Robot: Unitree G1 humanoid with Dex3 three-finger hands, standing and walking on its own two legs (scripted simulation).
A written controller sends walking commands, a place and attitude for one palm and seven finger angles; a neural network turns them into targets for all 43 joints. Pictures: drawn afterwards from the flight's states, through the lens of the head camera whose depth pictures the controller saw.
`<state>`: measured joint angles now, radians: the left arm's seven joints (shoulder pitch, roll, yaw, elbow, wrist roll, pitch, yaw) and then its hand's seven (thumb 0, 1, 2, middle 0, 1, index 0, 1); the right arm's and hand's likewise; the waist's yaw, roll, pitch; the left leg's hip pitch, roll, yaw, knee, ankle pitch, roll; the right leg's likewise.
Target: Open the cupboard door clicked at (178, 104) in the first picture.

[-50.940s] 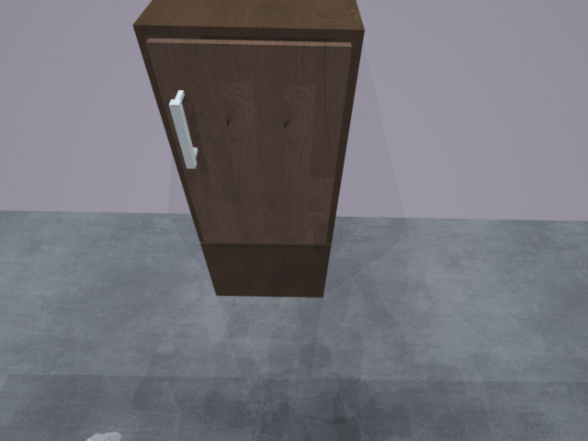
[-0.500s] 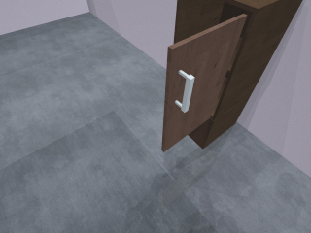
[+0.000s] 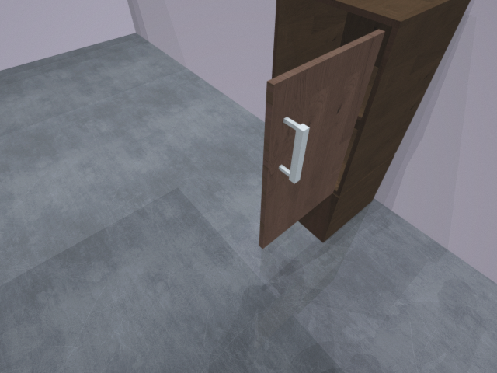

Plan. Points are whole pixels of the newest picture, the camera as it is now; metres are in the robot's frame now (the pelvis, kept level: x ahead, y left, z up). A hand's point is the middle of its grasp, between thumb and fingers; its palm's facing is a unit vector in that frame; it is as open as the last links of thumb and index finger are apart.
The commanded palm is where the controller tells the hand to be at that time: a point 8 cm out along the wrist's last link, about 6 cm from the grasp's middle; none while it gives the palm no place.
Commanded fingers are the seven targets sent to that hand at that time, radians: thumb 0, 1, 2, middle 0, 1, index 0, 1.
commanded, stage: let the arm hang, fingers relaxed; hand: left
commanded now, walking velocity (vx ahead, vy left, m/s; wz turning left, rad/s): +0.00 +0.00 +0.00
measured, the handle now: (291, 151) +0.57 -0.07 +0.02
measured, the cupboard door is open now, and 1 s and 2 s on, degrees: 91 91 91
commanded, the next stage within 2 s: look to check the result in 0.10 s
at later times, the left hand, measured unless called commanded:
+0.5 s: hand out of the picture -0.01 +0.17 -0.18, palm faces +0.04 -0.98 -0.18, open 7.3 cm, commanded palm none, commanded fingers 0.00 0.90 0.90 -0.20 -0.30 -0.20 -0.30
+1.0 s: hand out of the picture +0.02 +0.17 -0.18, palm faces +0.04 -0.98 -0.18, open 7.3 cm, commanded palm none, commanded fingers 0.00 0.90 0.90 -0.20 -0.30 -0.20 -0.30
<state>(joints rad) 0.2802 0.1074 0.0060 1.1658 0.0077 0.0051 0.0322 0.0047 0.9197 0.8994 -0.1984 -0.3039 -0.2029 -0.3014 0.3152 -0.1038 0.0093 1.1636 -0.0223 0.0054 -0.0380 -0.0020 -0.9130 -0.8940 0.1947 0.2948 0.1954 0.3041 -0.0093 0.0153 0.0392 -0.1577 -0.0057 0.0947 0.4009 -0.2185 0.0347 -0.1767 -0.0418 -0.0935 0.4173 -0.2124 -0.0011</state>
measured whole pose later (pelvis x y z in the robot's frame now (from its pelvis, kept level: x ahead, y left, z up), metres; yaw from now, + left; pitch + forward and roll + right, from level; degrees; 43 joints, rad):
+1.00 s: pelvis +0.02 +0.01 +0.00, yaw +1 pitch -1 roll +0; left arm 0.26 0.13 0.01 1.16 0.01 0.00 0.03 0.00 0.91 0.90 -0.20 -0.30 -0.20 -0.30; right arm 0.26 -0.14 0.01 1.16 -0.02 0.00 -0.04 0.00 -0.91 -0.89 0.19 0.29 0.20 0.30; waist -0.01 0.01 0.05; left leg -0.13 -0.02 0.09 0.38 -0.24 0.04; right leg -0.15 -0.05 -0.10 0.39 -0.23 0.01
